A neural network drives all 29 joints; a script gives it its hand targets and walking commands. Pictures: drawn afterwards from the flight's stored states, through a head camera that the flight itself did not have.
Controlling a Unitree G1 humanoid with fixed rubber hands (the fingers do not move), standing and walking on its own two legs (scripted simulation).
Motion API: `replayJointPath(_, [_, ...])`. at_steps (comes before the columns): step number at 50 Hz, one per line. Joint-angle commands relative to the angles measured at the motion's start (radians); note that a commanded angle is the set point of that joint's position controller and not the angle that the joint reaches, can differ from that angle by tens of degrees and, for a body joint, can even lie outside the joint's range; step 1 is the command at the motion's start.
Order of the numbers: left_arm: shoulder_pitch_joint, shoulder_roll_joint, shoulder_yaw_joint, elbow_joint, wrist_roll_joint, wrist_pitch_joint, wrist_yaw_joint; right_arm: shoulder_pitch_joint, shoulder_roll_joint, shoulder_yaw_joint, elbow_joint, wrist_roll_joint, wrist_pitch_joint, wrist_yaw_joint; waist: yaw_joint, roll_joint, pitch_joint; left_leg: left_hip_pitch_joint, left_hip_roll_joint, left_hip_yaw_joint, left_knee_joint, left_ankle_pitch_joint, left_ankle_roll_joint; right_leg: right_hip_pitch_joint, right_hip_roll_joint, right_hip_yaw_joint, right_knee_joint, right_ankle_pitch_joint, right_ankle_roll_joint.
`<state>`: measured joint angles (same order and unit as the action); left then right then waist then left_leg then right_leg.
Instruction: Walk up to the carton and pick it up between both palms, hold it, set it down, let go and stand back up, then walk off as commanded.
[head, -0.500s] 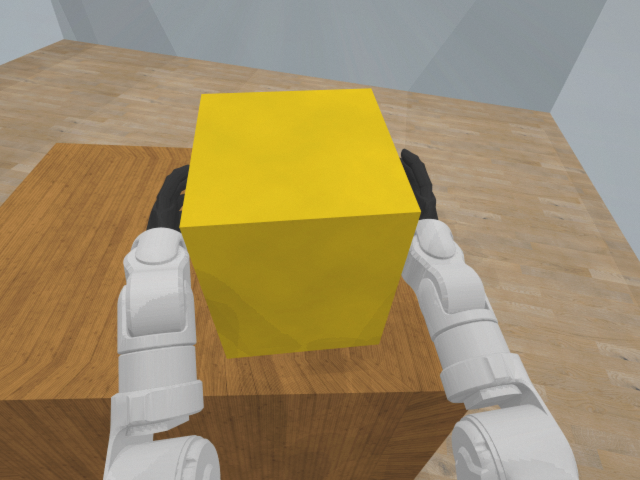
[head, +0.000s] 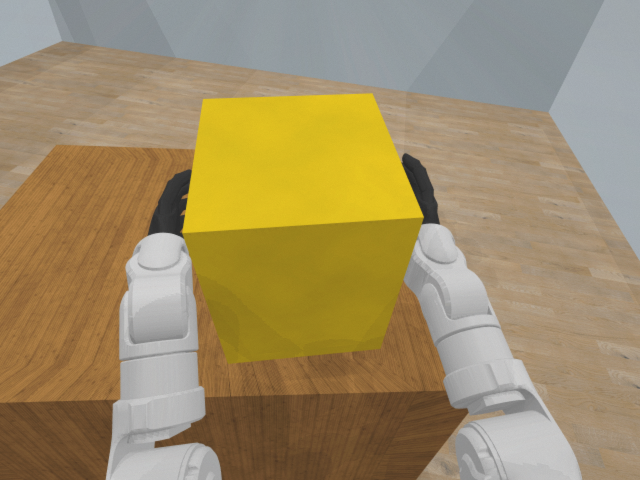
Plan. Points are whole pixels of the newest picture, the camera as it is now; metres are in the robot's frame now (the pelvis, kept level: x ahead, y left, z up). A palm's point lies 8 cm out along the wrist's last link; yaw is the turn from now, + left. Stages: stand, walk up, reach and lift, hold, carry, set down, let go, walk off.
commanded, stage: hold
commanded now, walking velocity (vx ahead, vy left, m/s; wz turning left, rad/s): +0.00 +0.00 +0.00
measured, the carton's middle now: (298, 232) +0.38 +0.00 +0.15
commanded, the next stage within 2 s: set down in 1.10 s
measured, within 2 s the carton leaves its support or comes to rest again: neither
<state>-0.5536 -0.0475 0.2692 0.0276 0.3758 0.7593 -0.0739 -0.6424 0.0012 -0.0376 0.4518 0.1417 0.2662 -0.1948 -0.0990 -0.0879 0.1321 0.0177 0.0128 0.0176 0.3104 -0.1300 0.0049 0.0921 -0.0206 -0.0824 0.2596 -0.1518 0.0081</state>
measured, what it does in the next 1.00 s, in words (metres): stands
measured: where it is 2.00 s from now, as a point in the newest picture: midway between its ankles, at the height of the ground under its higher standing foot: outside the picture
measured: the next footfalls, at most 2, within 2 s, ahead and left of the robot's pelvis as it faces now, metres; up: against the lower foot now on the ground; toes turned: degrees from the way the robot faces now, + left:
none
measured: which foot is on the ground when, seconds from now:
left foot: down 0.00-1.00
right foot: down 0.00-1.00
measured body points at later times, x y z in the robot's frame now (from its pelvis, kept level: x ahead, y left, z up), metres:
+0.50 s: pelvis +0.00 -0.01 +0.00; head -0.03 +0.03 +0.45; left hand +0.37 +0.15 +0.17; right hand +0.37 -0.15 +0.19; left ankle +0.04 +0.11 -0.75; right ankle +0.01 -0.12 -0.75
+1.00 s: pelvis +0.00 +0.00 +0.00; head -0.02 +0.04 +0.45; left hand +0.38 +0.15 +0.17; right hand +0.38 -0.15 +0.19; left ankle +0.04 +0.11 -0.75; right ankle +0.01 -0.12 -0.75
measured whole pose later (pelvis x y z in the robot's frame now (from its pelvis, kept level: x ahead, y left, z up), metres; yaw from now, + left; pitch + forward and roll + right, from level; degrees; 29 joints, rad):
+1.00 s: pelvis +0.00 +0.00 +0.00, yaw +0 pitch -11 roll -1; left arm -0.54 -0.04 0.25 0.01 0.36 0.74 -0.06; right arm -0.64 0.00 -0.03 0.45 0.16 0.24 -0.20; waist -0.10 -0.10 0.12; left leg 0.01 0.02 0.02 0.31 -0.13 0.00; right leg 0.08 -0.02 -0.08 0.26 -0.15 0.00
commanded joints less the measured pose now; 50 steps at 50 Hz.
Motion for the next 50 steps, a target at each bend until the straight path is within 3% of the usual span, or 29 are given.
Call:
replayJointPath(1, [-0.64, -0.449, -0.451, -0.15, -0.173, -0.097, -0.107, -0.657, 0.435, 0.367, -0.259, 0.057, -0.069, 0.126, -0.004, 0.135, -0.485, 0.171, -0.037, 0.035, -0.011, 0.207, -0.026, -0.007, 0.067, -0.047, -0.02, 0.138, 0.005])
replayJointPath(3, [-0.64, -0.439, -0.447, -0.12, -0.171, -0.094, -0.107, -0.685, 0.437, 0.354, -0.269, 0.04, -0.07, 0.123, -0.006, 0.096, -0.467, 0.152, -0.039, 0.041, -0.01, 0.174, -0.019, -0.009, 0.069, -0.05, -0.023, 0.128, 0.006])
replayJointPath(4, [-0.626, -0.435, -0.444, -0.101, -0.172, -0.095, -0.114, -0.648, 0.445, 0.335, -0.248, 0.033, -0.064, 0.118, -0.03, 0.09, -0.447, 0.152, -0.045, 0.036, -0.017, 0.153, -0.009, 0.002, 0.059, -0.036, -0.038, 0.139, 0.011])
replayJointPath(5, [-0.641, -0.428, -0.445, -0.123, -0.171, -0.092, -0.116, -0.641, 0.442, 0.338, -0.257, 0.027, -0.063, 0.116, -0.028, 0.086, -0.454, 0.155, -0.042, 0.039, -0.013, 0.171, -0.012, 0.014, 0.063, -0.048, -0.024, 0.151, 0.012])
replayJointPath(6, [-0.586, -0.427, -0.402, -0.107, -0.137, -0.079, -0.114, -0.64, 0.422, 0.344, -0.215, 0.041, -0.053, 0.121, 0.01, 0.104, -0.417, 0.152, -0.04, 0.042, -0.029, 0.17, -0.014, 0.007, 0.065, -0.05, -0.027, 0.126, 0.007])
replayJointPath(8, [-0.632, -0.395, -0.374, -0.086, -0.136, -0.09, -0.129, -0.631, 0.441, 0.326, -0.189, 0.024, -0.046, 0.114, -0.012, 0.049, -0.383, 0.117, -0.048, 0.051, -0.044, 0.112, 0.009, 0.007, 0.056, -0.042, -0.033, 0.121, 0.022])
replayJointPath(9, [-0.625, -0.413, -0.399, -0.126, -0.14, -0.094, -0.125, -0.651, 0.442, 0.342, -0.228, 0.034, -0.061, 0.12, 0.007, 0.089, -0.443, 0.136, -0.042, 0.046, -0.033, 0.155, -0.005, 0.017, 0.06, -0.044, -0.018, 0.154, 0.015])
replayJointPath(10, [-0.662, -0.43, -0.435, -0.118, -0.168, -0.103, -0.128, -0.663, 0.454, 0.333, -0.232, 0.03, -0.071, 0.116, -0.03, 0.096, -0.452, 0.14, -0.043, 0.041, -0.028, 0.15, -0.012, 0.005, 0.059, -0.047, -0.02, 0.144, 0.017])
replayJointPath(11, [-0.638, -0.432, -0.42, -0.102, -0.163, -0.102, -0.124, -0.69, 0.448, 0.354, -0.254, 0.037, -0.077, 0.117, 0.0, 0.086, -0.459, 0.14, -0.048, 0.049, -0.025, 0.169, -0.008, 0.008, 0.061, -0.047, -0.022, 0.142, 0.019])
replayJointPath(13, [-0.611, -0.443, -0.462, -0.163, -0.175, -0.101, -0.119, -0.641, 0.457, 0.376, -0.287, 0.054, -0.077, 0.111, -0.018, 0.124, -0.507, 0.174, -0.048, 0.042, 0.001, 0.261, -0.023, 0.04, 0.063, -0.044, -0.006, 0.244, 0.017])
replayJointPath(14, [-0.625, -0.412, -0.423, -0.141, -0.156, -0.101, -0.12, -0.641, 0.46, 0.37, -0.24, 0.048, -0.067, 0.109, 0.003, 0.121, -0.476, 0.163, -0.054, 0.045, -0.004, 0.236, -0.014, 0.04, 0.061, -0.038, -0.015, 0.204, 0.018])
replayJointPath(18, [-0.61, -0.401, -0.403, -0.096, -0.141, -0.092, -0.131, -0.625, 0.434, 0.341, -0.222, 0.035, -0.056, 0.109, -0.02, 0.099, -0.401, 0.122, -0.05, 0.049, -0.02, 0.165, -0.009, 0.03, 0.055, -0.038, -0.025, 0.169, 0.015])
replayJointPath(23, [-0.597, -0.405, -0.41, -0.165, -0.155, -0.094, -0.122, -0.627, 0.448, 0.394, -0.258, 0.066, -0.06, 0.106, 0.009, 0.104, -0.467, 0.133, -0.054, 0.052, -0.011, 0.236, -0.012, 0.058, 0.061, -0.044, -0.001, 0.235, 0.022])
replayJointPath(24, [-0.617, -0.407, -0.416, -0.124, -0.16, -0.093, -0.13, -0.641, 0.449, 0.369, -0.263, 0.054, -0.059, 0.102, -0.02, 0.094, -0.44, 0.126, -0.057, 0.049, -0.007, 0.193, -0.01, 0.036, 0.055, -0.036, -0.016, 0.205, 0.026])
replayJointPath(26, [-0.61, -0.385, -0.41, -0.144, -0.163, -0.099, -0.136, -0.624, 0.457, 0.382, -0.286, 0.046, -0.058, 0.099, -0.005, 0.068, -0.439, 0.099, -0.061, 0.057, -0.024, 0.15, 0.003, 0.064, 0.048, -0.031, -0.01, 0.227, 0.031])
replayJointPath(27, [-0.633, -0.394, -0.422, -0.109, -0.172, -0.1, -0.137, -0.643, 0.452, 0.353, -0.275, 0.027, -0.056, 0.095, -0.038, 0.054, -0.421, 0.104, -0.058, 0.048, -0.03, 0.12, 0.006, 0.031, 0.047, -0.036, -0.018, 0.197, 0.03])
replayJointPath(28, [-0.636, -0.401, -0.408, -0.12, -0.147, -0.097, -0.135, -0.638, 0.448, 0.36, -0.228, 0.033, -0.05, 0.103, -0.014, 0.085, -0.407, 0.111, -0.051, 0.049, -0.037, 0.116, 0.004, 0.014, 0.052, -0.041, -0.015, 0.149, 0.025])
replayJointPath(30, [-0.646, -0.415, -0.432, -0.138, -0.177, -0.103, -0.13, -0.671, 0.473, 0.367, -0.306, 0.037, -0.064, 0.106, -0.021, 0.06, -0.458, 0.134, -0.049, 0.045, -0.025, 0.137, 0.009, 0.011, 0.054, -0.046, -0.013, 0.181, 0.026])
replayJointPath(32, [-0.646, -0.406, -0.404, -0.117, -0.147, -0.099, -0.124, -0.644, 0.452, 0.353, -0.217, 0.04, -0.052, 0.111, -0.001, 0.115, -0.431, 0.127, -0.047, 0.05, -0.03, 0.143, -0.003, 0.011, 0.058, -0.041, -0.019, 0.134, 0.014])
replayJointPath(34, [-0.668, -0.399, -0.401, -0.084, -0.156, -0.098, -0.127, -0.667, 0.445, 0.335, -0.214, 0.025, -0.053, 0.113, -0.01, 0.093, -0.407, 0.105, -0.05, 0.054, -0.042, 0.072, 0.002, -0.018, 0.048, -0.041, -0.03, 0.074, 0.02])
replayJointPath(36, [-0.625, -0.416, -0.4, -0.092, -0.145, -0.092, -0.121, -0.679, 0.441, 0.339, -0.216, 0.034, -0.063, 0.124, 0.01, 0.087, -0.423, 0.122, -0.043, 0.045, -0.039, 0.119, 0.002, 0.001, 0.062, -0.046, -0.025, 0.095, 0.011])
replayJointPath(37, [-0.62, -0.392, -0.389, -0.036, -0.141, -0.089, -0.132, -0.641, 0.423, 0.308, -0.175, 0.007, -0.051, 0.115, -0.022, 0.064, -0.37, 0.102, -0.043, 0.047, -0.047, 0.075, 0.005, -0.006, 0.051, -0.039, -0.037, 0.085, 0.013])
replayJointPath(40, [-0.651, -0.415, -0.386, -0.059, -0.149, -0.102, -0.135, -0.683, 0.445, 0.306, -0.178, 0.01, -0.069, 0.122, -0.003, 0.084, -0.422, 0.099, -0.047, 0.052, -0.047, 0.07, 0.004, 0.002, 0.054, -0.043, -0.03, 0.061, 0.015])
replayJointPath(42, [-0.694, -0.426, -0.411, -0.075, -0.155, -0.108, -0.127, -0.666, 0.436, 0.287, -0.158, 0.004, -0.073, 0.129, -0.027, 0.111, -0.44, 0.124, -0.039, 0.044, -0.042, 0.084, -0.009, -0.018, 0.054, -0.044, -0.026, 0.066, 0.006])
replayJointPath(44, [-0.688, -0.429, -0.432, -0.124, -0.17, -0.117, -0.115, -0.681, 0.451, 0.327, -0.192, 0.025, -0.086, 0.132, -0.007, 0.129, -0.512, 0.151, -0.044, 0.04, -0.026, 0.151, -0.012, 0.008, 0.057, -0.047, -0.016, 0.119, 0.006])
replayJointPath(45, [-0.689, -0.443, -0.45, -0.121, -0.18, -0.12, -0.111, -0.684, 0.447, 0.318, -0.208, 0.03, -0.093, 0.132, -0.021, 0.133, -0.51, 0.176, -0.038, 0.029, -0.018, 0.184, -0.016, -0.022, 0.058, -0.047, -0.015, 0.139, 0.009])
replayJointPath(46, [-0.641, -0.448, -0.455, -0.188, -0.174, -0.118, -0.103, -0.668, 0.459, 0.374, -0.27, 0.064, -0.1, 0.128, 0.006, 0.139, -0.57, 0.209, -0.042, 0.038, 0.008, 0.306, -0.023, 0.033, 0.069, -0.049, -0.001, 0.232, 0.012])
replayJointPath(49, [-0.549, -0.437, -0.464, -0.173, -0.174, -0.088, -0.111, -0.578, 0.435, 0.405, -0.292, 0.081, -0.067, 0.097, -0.035, 0.118, -0.524, 0.223, -0.048, 0.028, 0.032, 0.379, -0.027, 0.064, 0.067, -0.041, 0.0, 0.354, 0.027])
replayJointPath(50, [-0.554, -0.418, -0.444, -0.106, -0.162, -0.084, -0.123, -0.592, 0.424, 0.37, -0.268, 0.058, -0.055, 0.092, -0.048, 0.092, -0.457, 0.174, -0.051, 0.038, 0.01, 0.271, -0.023, 0.065, 0.063, -0.041, -0.014, 0.293, 0.027])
